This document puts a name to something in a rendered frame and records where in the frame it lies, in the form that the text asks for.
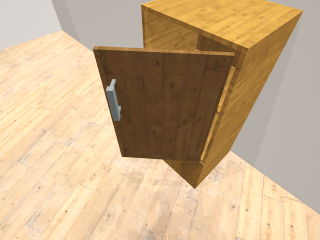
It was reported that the cupboard door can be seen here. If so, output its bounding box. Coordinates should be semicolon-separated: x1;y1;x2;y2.
93;46;235;162

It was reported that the handle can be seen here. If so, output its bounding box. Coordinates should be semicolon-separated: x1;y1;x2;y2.
106;79;121;121

